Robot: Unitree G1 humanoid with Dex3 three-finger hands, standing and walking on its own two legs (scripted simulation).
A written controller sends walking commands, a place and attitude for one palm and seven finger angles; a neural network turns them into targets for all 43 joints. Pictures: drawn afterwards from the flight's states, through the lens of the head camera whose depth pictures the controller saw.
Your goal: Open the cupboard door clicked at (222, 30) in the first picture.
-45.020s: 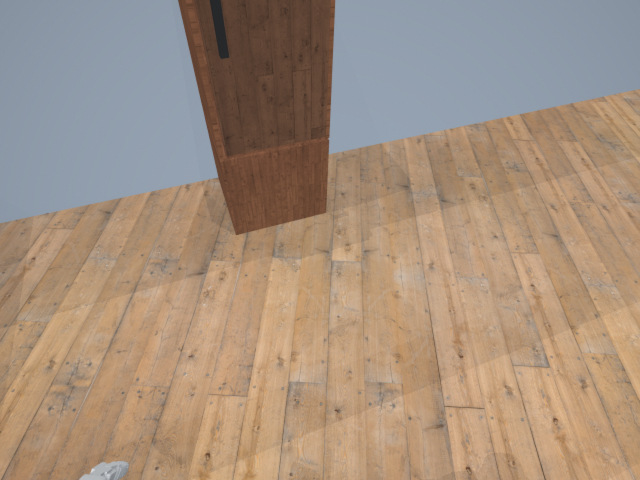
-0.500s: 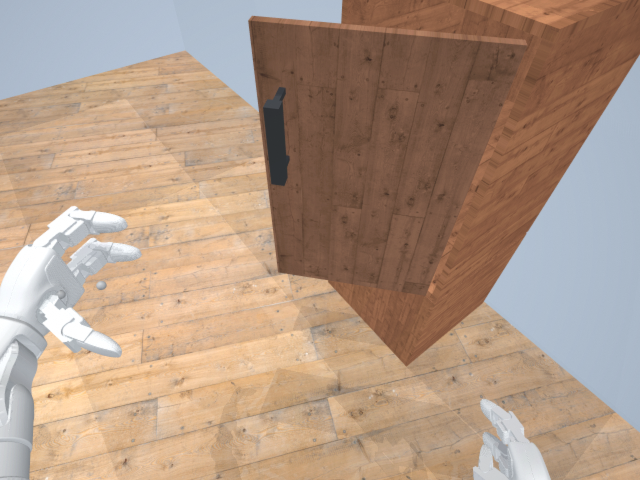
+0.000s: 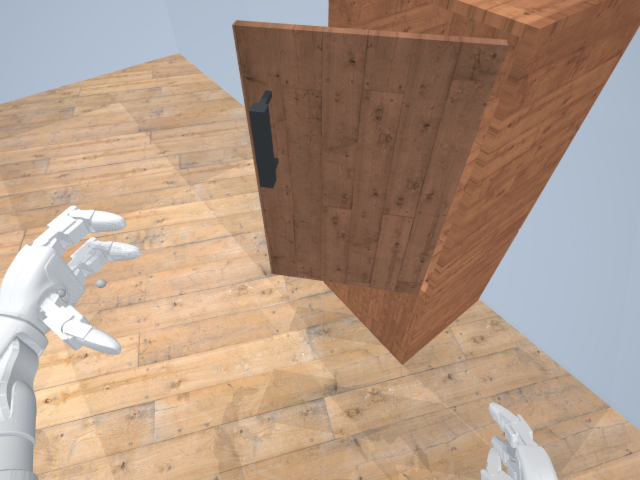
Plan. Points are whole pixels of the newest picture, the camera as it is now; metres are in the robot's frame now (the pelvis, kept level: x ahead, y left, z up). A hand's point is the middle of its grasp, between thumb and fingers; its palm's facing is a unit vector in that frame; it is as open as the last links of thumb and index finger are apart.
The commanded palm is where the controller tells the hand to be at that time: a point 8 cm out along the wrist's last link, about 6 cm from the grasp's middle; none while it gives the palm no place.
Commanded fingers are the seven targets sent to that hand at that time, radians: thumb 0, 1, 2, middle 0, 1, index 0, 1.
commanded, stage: raise the hand with hooked fingers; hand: left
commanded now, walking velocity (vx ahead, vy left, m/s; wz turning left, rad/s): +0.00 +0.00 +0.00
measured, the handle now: (267, 140) +0.60 +0.14 +0.10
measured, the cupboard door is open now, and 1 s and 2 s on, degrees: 42 42 42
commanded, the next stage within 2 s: move the hooked fingers beside the handle in 0.02 s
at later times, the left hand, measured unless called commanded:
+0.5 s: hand (142, 239) +0.36 +0.25 +0.12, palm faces -0.08 -1.00 -0.01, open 14.0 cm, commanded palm +0.33 +0.30 +0.11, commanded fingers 0.00 -0.50 0.30 -0.30 -1.20 -0.30 -1.20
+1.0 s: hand (185, 193) +0.45 +0.23 +0.11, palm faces -0.11 -0.99 +0.01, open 14.0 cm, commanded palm +0.43 +0.28 +0.11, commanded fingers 0.00 -0.50 0.30 -0.30 -1.20 -0.30 -1.20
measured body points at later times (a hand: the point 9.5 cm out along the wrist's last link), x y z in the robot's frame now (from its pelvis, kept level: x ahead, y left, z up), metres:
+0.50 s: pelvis -0.01 -0.01 +0.00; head +0.03 -0.01 +0.44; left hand +0.36 +0.31 +0.12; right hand +0.13 -0.26 -0.09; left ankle -0.03 +0.11 -0.72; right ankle +0.04 -0.11 -0.72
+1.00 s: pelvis +0.00 +0.00 -0.01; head +0.07 +0.01 +0.43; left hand +0.45 +0.28 +0.11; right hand +0.05 -0.27 -0.11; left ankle -0.03 +0.11 -0.72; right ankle +0.04 -0.11 -0.72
